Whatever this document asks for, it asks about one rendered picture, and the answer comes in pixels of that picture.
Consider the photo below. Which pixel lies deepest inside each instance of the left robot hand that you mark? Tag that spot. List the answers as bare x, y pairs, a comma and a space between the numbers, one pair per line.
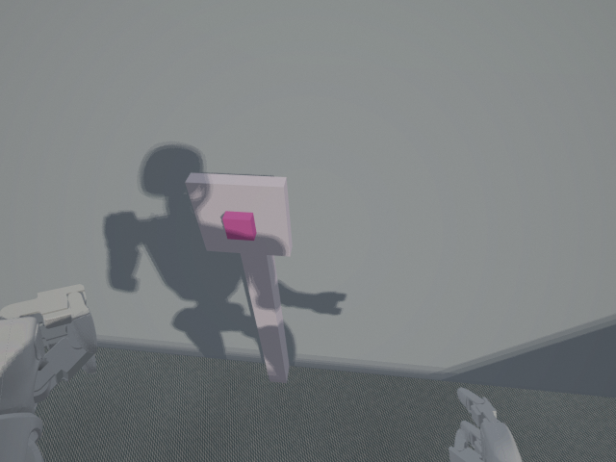
67, 331

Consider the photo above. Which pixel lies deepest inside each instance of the left robot forearm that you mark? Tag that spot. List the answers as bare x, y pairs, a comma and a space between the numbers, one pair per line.
19, 434

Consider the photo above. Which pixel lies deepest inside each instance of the panel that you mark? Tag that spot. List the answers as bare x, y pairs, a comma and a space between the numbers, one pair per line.
267, 198

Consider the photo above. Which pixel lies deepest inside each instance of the button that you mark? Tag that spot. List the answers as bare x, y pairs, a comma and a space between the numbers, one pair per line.
239, 226

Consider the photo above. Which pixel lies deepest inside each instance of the right robot hand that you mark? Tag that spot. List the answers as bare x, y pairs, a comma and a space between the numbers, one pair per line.
493, 442

